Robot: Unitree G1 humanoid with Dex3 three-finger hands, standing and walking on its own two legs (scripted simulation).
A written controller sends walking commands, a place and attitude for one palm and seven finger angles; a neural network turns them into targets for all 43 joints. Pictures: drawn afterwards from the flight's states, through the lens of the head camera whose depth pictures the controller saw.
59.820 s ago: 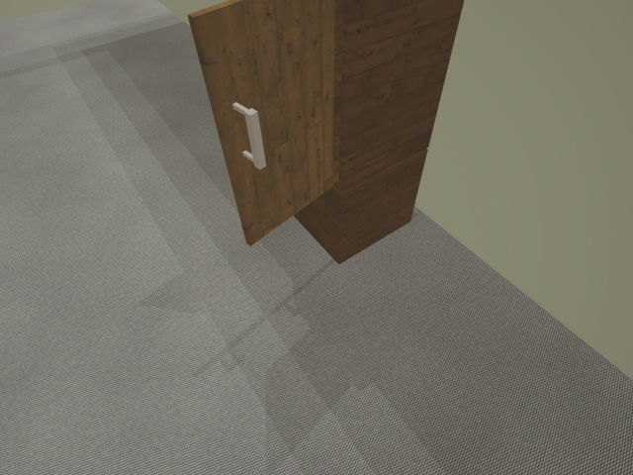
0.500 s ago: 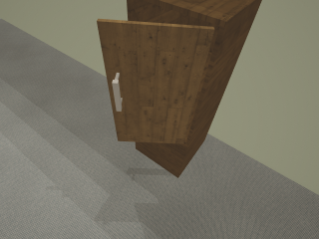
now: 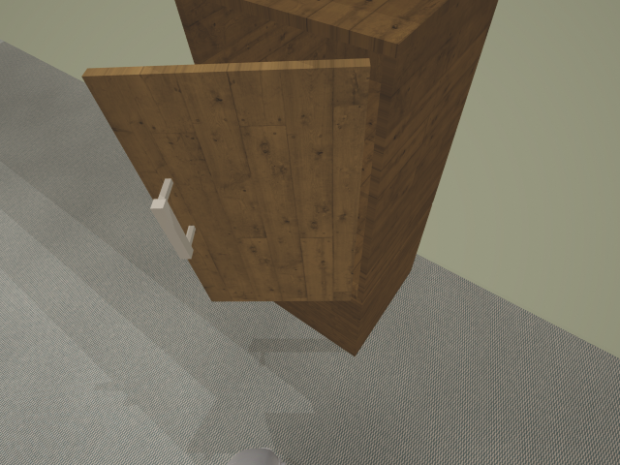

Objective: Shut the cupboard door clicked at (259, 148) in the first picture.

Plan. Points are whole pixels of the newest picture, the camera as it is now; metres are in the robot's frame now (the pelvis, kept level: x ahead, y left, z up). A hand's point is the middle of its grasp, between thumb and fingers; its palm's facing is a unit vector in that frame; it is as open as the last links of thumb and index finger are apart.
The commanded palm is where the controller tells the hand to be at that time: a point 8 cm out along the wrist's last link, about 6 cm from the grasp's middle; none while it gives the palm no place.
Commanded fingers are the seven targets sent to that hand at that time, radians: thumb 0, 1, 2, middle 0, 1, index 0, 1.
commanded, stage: come to a stop and stand still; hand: left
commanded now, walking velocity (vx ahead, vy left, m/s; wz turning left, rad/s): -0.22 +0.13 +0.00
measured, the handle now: (177, 221) +0.46 +0.25 +0.00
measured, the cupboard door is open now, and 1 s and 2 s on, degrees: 35 35 35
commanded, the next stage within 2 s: look again from close up in 1.76 s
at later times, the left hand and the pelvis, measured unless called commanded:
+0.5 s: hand out of the picture +0.02 +0.28 -0.19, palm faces +0.06 -0.98 -0.19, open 7.3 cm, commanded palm none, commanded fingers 0.00 0.90 0.90 -0.20 -0.30 -0.20 -0.30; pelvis +0.00 +0.08 +0.00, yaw +0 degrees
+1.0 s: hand out of the picture +0.01 +0.19 -0.16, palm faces +0.02 -0.97 -0.25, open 7.2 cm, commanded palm none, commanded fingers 0.00 0.90 0.90 -0.20 -0.30 -0.20 -0.30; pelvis -0.03 +0.01 +0.00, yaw +0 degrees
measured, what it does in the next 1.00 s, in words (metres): steps on the spot: left foot, then right foot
